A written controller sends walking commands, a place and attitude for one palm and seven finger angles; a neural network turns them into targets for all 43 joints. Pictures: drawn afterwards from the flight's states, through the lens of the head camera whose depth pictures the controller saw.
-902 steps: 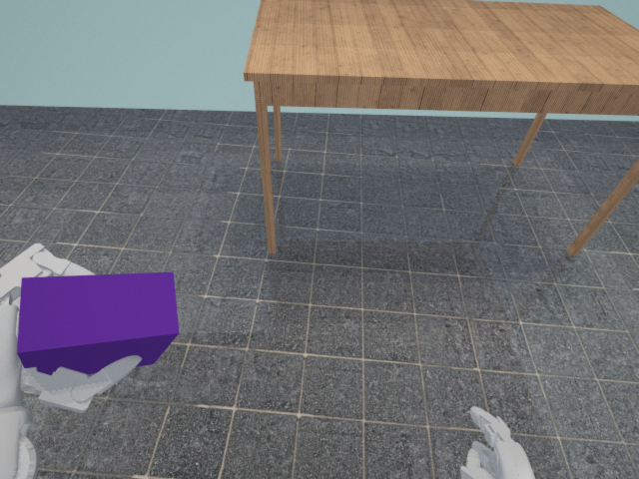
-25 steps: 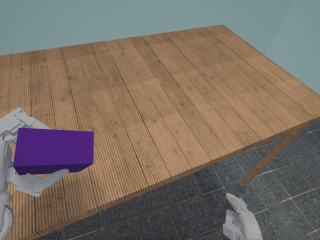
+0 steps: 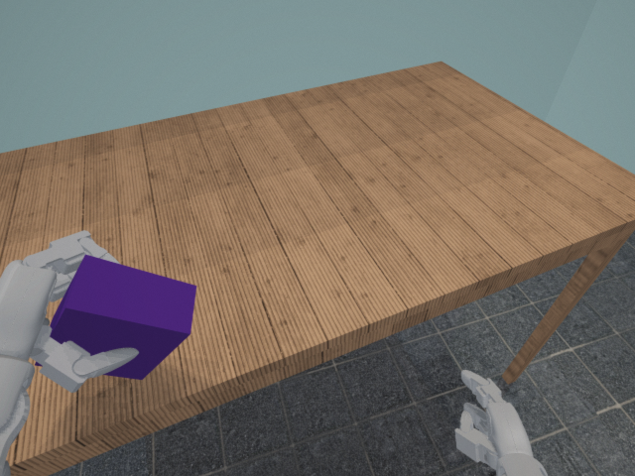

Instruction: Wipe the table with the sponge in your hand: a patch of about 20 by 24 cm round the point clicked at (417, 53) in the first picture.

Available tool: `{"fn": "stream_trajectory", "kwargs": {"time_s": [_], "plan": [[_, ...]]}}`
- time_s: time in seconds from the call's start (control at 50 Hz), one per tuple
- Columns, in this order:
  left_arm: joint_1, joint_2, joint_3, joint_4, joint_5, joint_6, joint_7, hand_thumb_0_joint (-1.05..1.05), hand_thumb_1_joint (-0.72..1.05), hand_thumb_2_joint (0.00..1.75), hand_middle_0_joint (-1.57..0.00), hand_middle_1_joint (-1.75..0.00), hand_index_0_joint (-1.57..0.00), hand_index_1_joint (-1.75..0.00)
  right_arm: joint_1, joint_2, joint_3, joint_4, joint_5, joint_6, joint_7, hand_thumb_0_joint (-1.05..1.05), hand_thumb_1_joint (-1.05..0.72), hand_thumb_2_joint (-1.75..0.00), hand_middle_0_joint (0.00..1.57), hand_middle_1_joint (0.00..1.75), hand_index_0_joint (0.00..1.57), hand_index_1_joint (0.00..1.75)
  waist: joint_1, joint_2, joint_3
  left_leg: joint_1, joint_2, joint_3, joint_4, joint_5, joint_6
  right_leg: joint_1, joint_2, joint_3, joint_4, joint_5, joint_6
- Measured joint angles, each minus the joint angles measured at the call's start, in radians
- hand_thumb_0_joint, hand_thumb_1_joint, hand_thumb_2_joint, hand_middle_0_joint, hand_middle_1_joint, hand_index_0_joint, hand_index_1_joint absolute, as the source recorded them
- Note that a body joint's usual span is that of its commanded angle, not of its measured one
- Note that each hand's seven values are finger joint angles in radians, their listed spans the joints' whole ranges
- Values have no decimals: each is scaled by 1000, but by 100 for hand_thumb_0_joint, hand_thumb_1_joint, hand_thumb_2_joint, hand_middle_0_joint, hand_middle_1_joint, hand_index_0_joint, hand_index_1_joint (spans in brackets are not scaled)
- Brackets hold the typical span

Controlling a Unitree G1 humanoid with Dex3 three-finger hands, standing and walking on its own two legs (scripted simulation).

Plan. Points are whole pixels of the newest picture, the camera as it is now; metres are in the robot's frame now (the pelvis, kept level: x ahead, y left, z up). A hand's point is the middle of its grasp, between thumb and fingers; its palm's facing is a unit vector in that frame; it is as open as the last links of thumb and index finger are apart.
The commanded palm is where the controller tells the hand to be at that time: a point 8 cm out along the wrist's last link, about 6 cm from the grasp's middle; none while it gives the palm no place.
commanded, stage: turn the palm down, sponge in hand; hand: left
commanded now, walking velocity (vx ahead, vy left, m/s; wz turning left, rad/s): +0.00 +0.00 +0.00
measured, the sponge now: (133, 328) +0.23 +0.22 +0.12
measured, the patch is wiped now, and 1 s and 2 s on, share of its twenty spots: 0.00 0.00 0.00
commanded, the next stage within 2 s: move the sponge above the wiping area in 1.86 s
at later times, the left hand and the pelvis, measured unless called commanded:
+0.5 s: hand (114, 276) +0.24 +0.22 +0.20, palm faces +0.31 -0.49 -0.82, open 9.9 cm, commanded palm +0.20 +0.27 +0.23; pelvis +0.02 -0.05 -0.01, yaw +0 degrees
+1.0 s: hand (35, 269) +0.23 +0.28 +0.22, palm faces +0.38 -0.22 -0.90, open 9.9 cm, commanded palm +0.18 +0.27 +0.25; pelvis +0.00 -0.02 +0.00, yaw +0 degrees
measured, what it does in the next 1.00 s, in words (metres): stands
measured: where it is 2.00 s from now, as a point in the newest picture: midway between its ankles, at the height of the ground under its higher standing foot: outside the picture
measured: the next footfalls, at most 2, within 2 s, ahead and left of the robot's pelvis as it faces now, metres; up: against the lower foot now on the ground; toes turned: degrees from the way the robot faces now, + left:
none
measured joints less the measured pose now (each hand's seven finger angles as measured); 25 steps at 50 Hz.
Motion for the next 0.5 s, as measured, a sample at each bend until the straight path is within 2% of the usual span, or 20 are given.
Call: {"fn": "stream_trajectory", "kwargs": {"time_s": [0.04,0.08,0.12,0.16,0.24,0.28,0.32,0.38,0.44,0.5], "plan": [[3,16,14,-4,-5,-43,24,-1,-49,103,-75,-135,-76,-135,-1,12,0,6,-4,-7,-12,2,-90,-90,20,30,20,30,17,-20,2,-9,8,-13,16,-6,-12,-4,7,-13,11,-7,-12],[-29,27,37,13,13,-73,58,-1,-49,103,-75,-135,-76,-135,-2,15,-1,17,-6,-11,-21,2,-90,-90,20,30,20,30,35,-32,4,-21,16,-30,35,-13,-25,-7,16,-32,18,-12,-24],[-83,34,59,50,49,-70,88,-1,-49,103,-75,-135,-76,-135,-4,8,-3,28,-9,-9,-28,2,-90,-90,20,30,20,30,48,-30,7,-31,23,-48,54,-19,-35,-7,23,-50,22,-15,-35],[-134,41,73,99,85,-35,96,-1,-49,103,-75,-135,-76,-135,-9,-5,-3,35,-10,2,-38,1,-90,-90,20,30,20,30,54,-15,8,-38,27,-62,65,-23,-43,-6,28,-65,24,-17,-43],[-192,65,47,183,137,81,36,-1,-49,103,-75,-135,-76,-135,-20,-33,-2,35,7,23,-64,2,-90,-90,20,30,20,30,53,31,8,-39,34,-70,71,-25,-50,-4,34,-73,24,-19,-50],[-190,77,15,189,153,105,-11,-1,-49,103,-75,-136,-76,-136,-22,-38,-3,30,15,25,-79,2,-90,-90,20,30,20,30,47,46,10,-35,36,-67,67,-26,-50,-4,36,-69,25,-21,-51],[-178,84,-15,168,162,87,-47,-1,-49,103,-75,-136,-76,-136,-22,-35,-7,26,14,20,-87,2,-90,-90,20,30,20,30,41,49,10,-33,39,-61,66,-29,-53,-7,39,-63,30,-25,-54],[-126,102,-30,89,166,22,-65,-1,-49,103,-75,-136,-76,-136,-11,-19,-11,20,8,11,-89,2,-90,-90,20,30,20,30,33,32,2,-31,45,-47,63,-38,-60,-18,45,-49,43,-35,-61],[-76,128,-10,4,168,-16,-29,0,-49,103,-75,-135,-76,-135,11,-6,-19,14,6,12,-76,2,-90,-90,20,30,20,30,30,11,-13,-28,53,-35,65,-50,-68,-22,53,-38,53,-47,-68],[-44,143,27,-41,173,13,28,0,-49,103,-75,-135,-76,-135,31,-14,-29,11,12,28,-63,2,-90,-90,20,30,20,30,34,12,-27,-20,59,-29,69,-62,-72,-16,60,-31,55,-54,-71]]}}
